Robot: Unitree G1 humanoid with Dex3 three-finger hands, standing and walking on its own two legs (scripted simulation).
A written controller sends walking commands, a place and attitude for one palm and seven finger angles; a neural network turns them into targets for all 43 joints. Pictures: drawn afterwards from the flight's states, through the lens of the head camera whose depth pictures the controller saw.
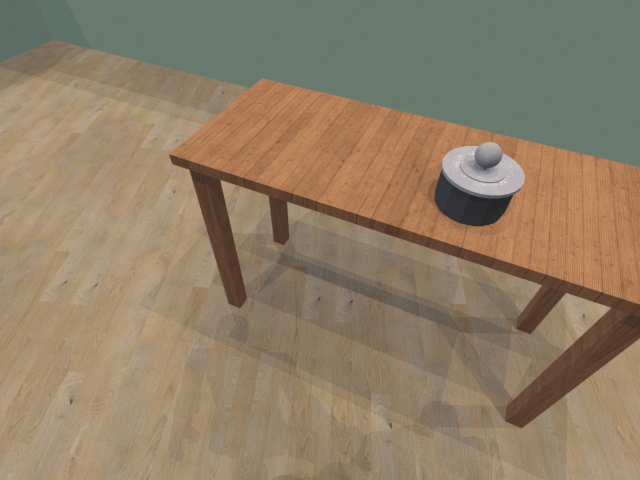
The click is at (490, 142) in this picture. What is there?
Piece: lid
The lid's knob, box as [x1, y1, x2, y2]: [475, 142, 502, 167]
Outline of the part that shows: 486,142 481,144 477,148 475,152 475,160 479,165 483,167 491,167 498,163 501,158 502,152 497,144 493,142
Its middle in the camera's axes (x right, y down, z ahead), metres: +0.33 -0.16 +0.75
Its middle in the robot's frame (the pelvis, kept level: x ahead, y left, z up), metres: +0.69 -0.29 +0.03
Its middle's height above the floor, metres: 0.81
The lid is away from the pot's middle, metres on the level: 0.00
